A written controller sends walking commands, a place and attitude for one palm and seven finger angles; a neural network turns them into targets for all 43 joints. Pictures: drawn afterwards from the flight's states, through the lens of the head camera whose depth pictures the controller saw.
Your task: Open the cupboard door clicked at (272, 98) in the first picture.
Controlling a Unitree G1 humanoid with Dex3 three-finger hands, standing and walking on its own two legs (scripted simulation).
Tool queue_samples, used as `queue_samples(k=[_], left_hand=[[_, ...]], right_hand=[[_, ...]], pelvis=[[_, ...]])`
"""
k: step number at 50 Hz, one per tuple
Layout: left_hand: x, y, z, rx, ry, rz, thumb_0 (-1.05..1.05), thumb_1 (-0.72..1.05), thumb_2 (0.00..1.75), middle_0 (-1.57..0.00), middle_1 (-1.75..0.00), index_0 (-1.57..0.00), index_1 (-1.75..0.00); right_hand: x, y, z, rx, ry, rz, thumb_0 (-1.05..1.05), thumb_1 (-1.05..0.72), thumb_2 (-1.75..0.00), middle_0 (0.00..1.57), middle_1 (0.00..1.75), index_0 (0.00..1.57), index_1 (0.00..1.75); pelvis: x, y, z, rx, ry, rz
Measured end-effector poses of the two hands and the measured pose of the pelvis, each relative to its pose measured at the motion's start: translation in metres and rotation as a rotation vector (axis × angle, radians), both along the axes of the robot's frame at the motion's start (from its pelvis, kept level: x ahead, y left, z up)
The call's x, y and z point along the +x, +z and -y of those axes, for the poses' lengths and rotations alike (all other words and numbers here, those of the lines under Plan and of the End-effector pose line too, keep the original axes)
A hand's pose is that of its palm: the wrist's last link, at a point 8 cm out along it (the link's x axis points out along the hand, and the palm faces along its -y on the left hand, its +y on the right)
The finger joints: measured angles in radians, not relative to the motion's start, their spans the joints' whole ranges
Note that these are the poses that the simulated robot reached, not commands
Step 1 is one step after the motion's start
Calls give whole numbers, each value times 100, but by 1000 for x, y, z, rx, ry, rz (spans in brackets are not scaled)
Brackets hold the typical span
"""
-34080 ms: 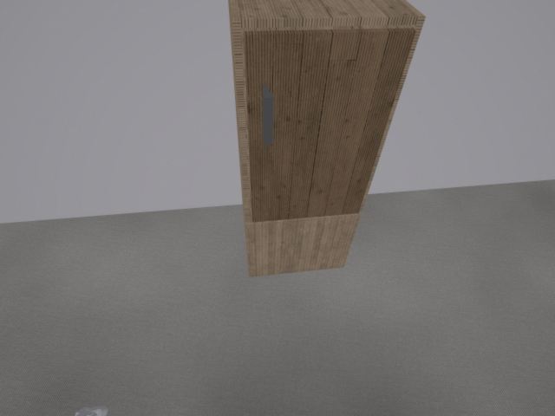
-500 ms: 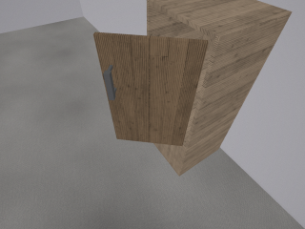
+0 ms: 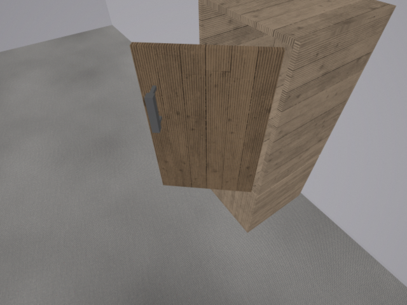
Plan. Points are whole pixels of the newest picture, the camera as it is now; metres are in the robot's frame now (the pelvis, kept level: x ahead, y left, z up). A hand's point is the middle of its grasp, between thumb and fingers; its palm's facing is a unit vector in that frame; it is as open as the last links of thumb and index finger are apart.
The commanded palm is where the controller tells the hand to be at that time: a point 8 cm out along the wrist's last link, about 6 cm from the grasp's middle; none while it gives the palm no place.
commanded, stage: look again from close up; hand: left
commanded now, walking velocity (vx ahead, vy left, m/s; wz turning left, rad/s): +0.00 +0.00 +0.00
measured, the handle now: (155, 109) +0.60 +0.17 +0.04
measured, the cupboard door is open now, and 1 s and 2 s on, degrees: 50 50 50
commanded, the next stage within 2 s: shuffle to correct the standing spot in 0.16 s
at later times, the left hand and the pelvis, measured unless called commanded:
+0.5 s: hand out of the picture +0.01 +0.17 -0.18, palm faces +0.02 -0.98 -0.17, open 7.4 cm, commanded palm none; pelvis +0.03 +0.00 +0.00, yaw +0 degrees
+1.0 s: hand out of the picture +0.08 +0.19 -0.17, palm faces -0.02 -0.97 -0.25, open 7.4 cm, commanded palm none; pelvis +0.01 +0.00 -0.01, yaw -2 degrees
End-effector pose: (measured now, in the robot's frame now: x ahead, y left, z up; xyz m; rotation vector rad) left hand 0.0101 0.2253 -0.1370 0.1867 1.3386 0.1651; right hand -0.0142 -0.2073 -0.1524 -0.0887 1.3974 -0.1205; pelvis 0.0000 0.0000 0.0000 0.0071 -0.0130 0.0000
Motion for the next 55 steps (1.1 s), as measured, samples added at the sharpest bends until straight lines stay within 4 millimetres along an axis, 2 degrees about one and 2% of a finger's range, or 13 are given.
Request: queue_samples(k=[6,17,26,33,43,49,55], left_hand=[[4,-1,-2,-5,-7,-5,0,91,90,-20,-30,-20,-30],[0,-8,6,-41,-5,-39,0,91,90,-20,-30,-20,-30],[-3,-16,6,-60,31,-94,0,91,90,-20,-30,-20,-30],[14,-13,1,-33,34,-103,1,91,90,-20,-30,-20,-30],[53,-4,-9,32,-16,32,0,91,90,-20,-30,-20,-30],[60,-3,-9,25,-68,125,0,91,90,-20,-30,-20,-30],[54,4,-9,16,-76,179,1,91,90,-20,-30,-20,-30]], right_hand=[[10,5,7,-24,0,19,2,-93,-90,20,30,20,29],[34,12,20,-65,11,51,1,-91,-90,20,30,20,29],[51,8,18,-68,22,28,1,-91,-90,20,30,20,29],[66,9,16,-82,2,22,1,-92,-90,20,30,20,29],[81,9,27,-80,-14,105,1,-92,-90,20,30,20,29],[81,14,30,-83,-18,214,1,-91,-90,20,30,20,29],[62,14,24,-69,4,224,1,-91,-90,20,30,20,29]], pelvis=[[3,1,-1,5,-7,-6],[9,2,1,3,-14,-8],[32,-5,-1,0,-8,-15],[43,-3,-2,3,-12,-21],[26,-3,5,7,-28,-32],[8,-7,1,-5,-28,0],[-9,-5,-3,-10,-24,28]])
